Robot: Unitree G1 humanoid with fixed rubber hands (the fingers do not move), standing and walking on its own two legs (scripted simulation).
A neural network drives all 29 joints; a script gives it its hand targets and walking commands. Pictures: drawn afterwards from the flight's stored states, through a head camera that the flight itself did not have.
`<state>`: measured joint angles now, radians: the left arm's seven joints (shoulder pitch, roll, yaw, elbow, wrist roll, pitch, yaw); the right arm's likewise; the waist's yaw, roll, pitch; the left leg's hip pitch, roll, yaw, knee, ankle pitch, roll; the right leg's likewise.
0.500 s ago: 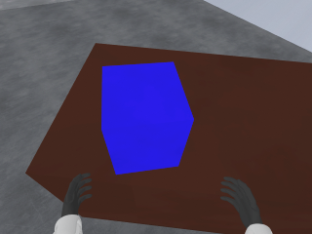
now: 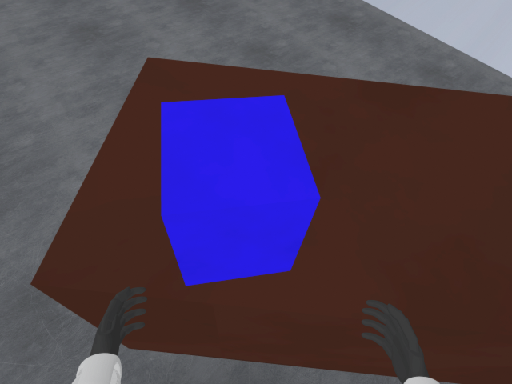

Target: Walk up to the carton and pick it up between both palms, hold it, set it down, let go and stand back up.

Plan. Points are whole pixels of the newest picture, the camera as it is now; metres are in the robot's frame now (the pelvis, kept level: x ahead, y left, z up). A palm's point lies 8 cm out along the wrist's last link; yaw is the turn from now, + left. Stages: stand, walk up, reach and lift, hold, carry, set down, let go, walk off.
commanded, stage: set down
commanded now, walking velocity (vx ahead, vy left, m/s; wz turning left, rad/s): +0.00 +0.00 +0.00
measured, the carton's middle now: (232, 195) +0.41 +0.07 +0.01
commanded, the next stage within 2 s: let go in 0.86 s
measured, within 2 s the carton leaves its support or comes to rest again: neither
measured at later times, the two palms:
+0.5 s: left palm (105, 342) +0.17 +0.23 -0.05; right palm (403, 363) +0.17 -0.21 -0.04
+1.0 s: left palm (103, 340) +0.17 +0.23 -0.05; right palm (402, 361) +0.18 -0.21 -0.04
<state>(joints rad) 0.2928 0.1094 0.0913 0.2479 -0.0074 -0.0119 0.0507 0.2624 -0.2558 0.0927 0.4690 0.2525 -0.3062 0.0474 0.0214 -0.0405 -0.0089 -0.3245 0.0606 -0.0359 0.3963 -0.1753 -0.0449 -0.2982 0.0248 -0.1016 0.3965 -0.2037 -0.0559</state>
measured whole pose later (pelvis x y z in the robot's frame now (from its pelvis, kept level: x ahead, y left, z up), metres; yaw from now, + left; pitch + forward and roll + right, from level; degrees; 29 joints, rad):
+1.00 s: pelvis -0.01 +0.00 +0.00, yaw +0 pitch +2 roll +0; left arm 0.23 0.18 0.09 0.25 -0.01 0.15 -0.06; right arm 0.21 -0.19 0.03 0.50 0.15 -0.22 0.01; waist 0.02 -0.04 0.01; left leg -0.27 0.06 -0.03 0.40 -0.18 -0.04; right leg -0.24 0.02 -0.10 0.40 -0.21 -0.05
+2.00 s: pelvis +0.00 +0.03 -0.01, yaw +0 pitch +0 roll -2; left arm 0.29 0.18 0.07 0.35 0.00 -0.08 -0.13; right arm 0.21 -0.23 0.01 0.48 0.05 -0.11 0.03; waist 0.00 -0.03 -0.01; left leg -0.29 0.06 -0.03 0.59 -0.30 -0.03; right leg -0.22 0.02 -0.10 0.48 -0.26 -0.03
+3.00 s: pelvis +0.01 +0.03 -0.01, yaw +0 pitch +0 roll -2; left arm 0.28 0.32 0.07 0.61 0.00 -0.03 -0.04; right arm 0.25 -0.27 0.04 0.44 0.05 -0.14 0.05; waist -0.02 -0.02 0.00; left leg -0.29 0.06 -0.03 0.59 -0.32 -0.03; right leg -0.22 0.02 -0.10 0.48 -0.28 -0.03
